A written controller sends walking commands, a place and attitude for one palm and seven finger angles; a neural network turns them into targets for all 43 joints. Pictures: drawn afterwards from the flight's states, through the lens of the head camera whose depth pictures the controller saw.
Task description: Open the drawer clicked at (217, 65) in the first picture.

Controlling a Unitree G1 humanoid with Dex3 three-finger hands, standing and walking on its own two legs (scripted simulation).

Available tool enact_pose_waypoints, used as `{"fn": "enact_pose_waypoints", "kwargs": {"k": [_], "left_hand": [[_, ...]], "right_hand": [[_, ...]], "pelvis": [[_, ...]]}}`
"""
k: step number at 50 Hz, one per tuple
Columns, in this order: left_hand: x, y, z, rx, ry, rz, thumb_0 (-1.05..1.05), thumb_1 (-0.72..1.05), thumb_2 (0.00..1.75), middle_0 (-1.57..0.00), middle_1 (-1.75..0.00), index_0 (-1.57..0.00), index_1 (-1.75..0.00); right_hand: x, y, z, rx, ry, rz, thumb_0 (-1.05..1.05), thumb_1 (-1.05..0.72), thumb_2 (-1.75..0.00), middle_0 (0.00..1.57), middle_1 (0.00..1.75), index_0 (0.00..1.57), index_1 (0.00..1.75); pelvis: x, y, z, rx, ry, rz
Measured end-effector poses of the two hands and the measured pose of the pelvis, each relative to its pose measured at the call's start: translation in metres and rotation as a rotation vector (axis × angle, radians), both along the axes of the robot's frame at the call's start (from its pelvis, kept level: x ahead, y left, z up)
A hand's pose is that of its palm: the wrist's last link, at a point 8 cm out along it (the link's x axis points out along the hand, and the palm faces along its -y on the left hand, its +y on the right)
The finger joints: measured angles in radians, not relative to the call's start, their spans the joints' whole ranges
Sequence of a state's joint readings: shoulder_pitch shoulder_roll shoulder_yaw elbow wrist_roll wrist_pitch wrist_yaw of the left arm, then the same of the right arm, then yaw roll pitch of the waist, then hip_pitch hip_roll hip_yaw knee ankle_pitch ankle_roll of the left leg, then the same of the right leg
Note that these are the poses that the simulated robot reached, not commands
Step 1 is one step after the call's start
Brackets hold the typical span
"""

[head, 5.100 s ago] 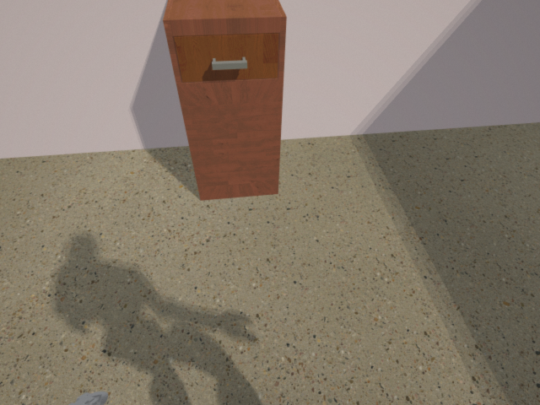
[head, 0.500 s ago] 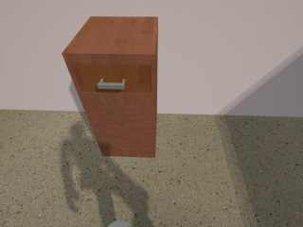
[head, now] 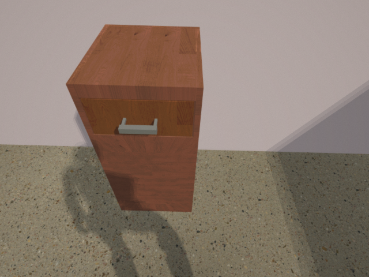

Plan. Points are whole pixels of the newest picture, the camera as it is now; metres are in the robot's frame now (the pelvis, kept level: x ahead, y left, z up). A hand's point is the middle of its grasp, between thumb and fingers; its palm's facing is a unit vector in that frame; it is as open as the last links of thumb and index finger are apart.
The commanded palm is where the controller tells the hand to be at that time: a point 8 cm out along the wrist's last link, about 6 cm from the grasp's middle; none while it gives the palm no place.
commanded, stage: come to a stop and stand still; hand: left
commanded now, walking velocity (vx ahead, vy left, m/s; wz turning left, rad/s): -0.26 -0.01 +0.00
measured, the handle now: (139, 125) +0.57 +0.18 -0.05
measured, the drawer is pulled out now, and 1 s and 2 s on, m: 0.00 0.00 0.00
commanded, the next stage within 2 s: none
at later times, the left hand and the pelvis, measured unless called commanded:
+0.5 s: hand out of the picture +0.10 +0.20 -0.19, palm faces +0.07 -0.98 -0.20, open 7.3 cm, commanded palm none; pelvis +0.04 +0.01 -0.01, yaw +1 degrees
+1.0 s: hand out of the picture +0.03 +0.13 -0.17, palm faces +0.02 -0.98 -0.21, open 7.3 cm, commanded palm none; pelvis +0.03 -0.04 +0.00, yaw +0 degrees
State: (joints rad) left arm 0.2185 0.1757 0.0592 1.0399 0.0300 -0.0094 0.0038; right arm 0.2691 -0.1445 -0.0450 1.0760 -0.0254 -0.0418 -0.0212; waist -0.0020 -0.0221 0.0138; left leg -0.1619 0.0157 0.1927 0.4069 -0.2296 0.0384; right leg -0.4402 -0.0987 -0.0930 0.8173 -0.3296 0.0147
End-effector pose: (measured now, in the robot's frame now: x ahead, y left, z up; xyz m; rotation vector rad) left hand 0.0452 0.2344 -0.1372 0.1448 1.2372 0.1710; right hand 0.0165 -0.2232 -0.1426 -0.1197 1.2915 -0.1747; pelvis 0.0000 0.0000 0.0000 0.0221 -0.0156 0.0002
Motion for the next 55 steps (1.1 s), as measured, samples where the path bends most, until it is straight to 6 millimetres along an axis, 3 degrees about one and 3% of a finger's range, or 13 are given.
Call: {"fn": "enact_pose_waypoints", "kwargs": {"k": [3, 6, 10, 14, 22, 27, 32, 37, 44, 55], "left_hand": [[0.042, -0.005, 0.006, 0.024, -0.053, -0.033, 0.0, 0.93, 0.9, -0.2, -0.3, -0.2, -0.3], [0.071, -0.016, 0.005, 0.044, -0.082, -0.053, 0.0, 0.92, 0.9, -0.2, -0.3, -0.2, -0.3], [0.087, -0.035, 0.005, 0.025, -0.063, -0.061, 0.0, 0.92, 0.9, -0.2, -0.3, -0.2, -0.3], [0.089, -0.04, 0.0, 0.003, -0.051, -0.015, -0.01, 0.92, 0.9, -0.2, -0.3, -0.2, -0.3], [0.062, -0.002, -0.017, -0.005, 0.008, 0.023, -0.01, 0.92, 0.9, -0.21, -0.3, -0.2, -0.3], [0.036, 0.019, -0.016, -0.003, 0.075, 0.034, 0.0, 0.91, 0.9, -0.2, -0.3, -0.2, -0.3], [0.008, 0.024, -0.009, -0.004, 0.14, 0.036, 0.0, 0.91, 0.9, -0.2, -0.3, -0.2, -0.3], [-0.009, 0.012, -0.006, -0.002, 0.202, 0.017, 0.0, 0.91, 0.9, -0.2, -0.3, -0.2, -0.3], [-0.012, -0.027, -0.004, 0.012, 0.175, -0.002, 0.0, 0.91, 0.9, -0.2, -0.3, -0.2, -0.3], [-0.023, -0.074, -0.003, -0.006, 0.179, 0.017, 0.01, 0.93, 0.9, -0.2, -0.3, -0.2, -0.3]], "right_hand": [[-0.002, 0.0, -0.01, 0.033, 0.054, -0.024, 0.0, -0.92, -0.9, 0.2, 0.29, 0.2, 0.3], [-0.001, -0.002, -0.022, 0.064, 0.108, -0.043, 0.0, -0.91, -0.9, 0.2, 0.29, 0.2, 0.29], [0.006, -0.003, -0.023, 0.08, 0.16, -0.057, 0.0, -0.91, -0.9, 0.2, 0.29, 0.2, 0.29], [0.019, -0.007, -0.017, 0.052, 0.182, -0.039, 0.0, -0.91, -0.9, 0.2, 0.29, 0.2, 0.29], [0.054, -0.009, -0.007, -0.048, 0.069, 0.007, 0.0, -0.91, -0.9, 0.2, 0.29, 0.19, 0.29], [0.061, 0.004, 0.007, -0.066, 0.012, 0.03, 0.0, -0.91, -0.9, 0.2, 0.29, 0.19, 0.29], [0.063, 0.009, 0.012, -0.061, 0.0, 0.031, 0.0, -0.92, -0.9, 0.2, 0.29, 0.2, 0.3], [0.053, -0.002, 0.009, -0.046, 0.009, 0.008, 0.0, -0.92, -0.9, 0.2, 0.3, 0.2, 0.3], [0.019, -0.027, -0.01, 0.006, 0.085, -0.03, 0.0, -0.91, -0.9, 0.2, 0.29, 0.2, 0.3], [-0.015, -0.04, -0.015, 0.055, 0.184, -0.029, 0.0, -0.91, -0.9, 0.2, 0.29, 0.2, 0.29]], "pelvis": [[0.018, -0.007, -0.003, 0.007, -0.004, -0.001], [0.037, -0.017, -0.009, 0.017, -0.008, -0.006], [0.053, -0.022, -0.007, -0.01, 0.005, 0.014], [0.055, -0.021, -0.005, -0.014, 0.012, 0.029], [0.04, 0.004, -0.012, -0.028, 0.007, 0.03], [0.037, 0.013, -0.004, -0.023, 0.009, 0.015], [0.037, 0.014, 0.003, -0.025, 0.021, 0.002], [0.034, 0.005, 0.004, -0.022, 0.025, -0.007], [0.03, -0.023, -0.002, -0.004, 0.013, -0.009], [0.033, -0.056, 0.0, -0.007, -0.006, 0.002]]}}
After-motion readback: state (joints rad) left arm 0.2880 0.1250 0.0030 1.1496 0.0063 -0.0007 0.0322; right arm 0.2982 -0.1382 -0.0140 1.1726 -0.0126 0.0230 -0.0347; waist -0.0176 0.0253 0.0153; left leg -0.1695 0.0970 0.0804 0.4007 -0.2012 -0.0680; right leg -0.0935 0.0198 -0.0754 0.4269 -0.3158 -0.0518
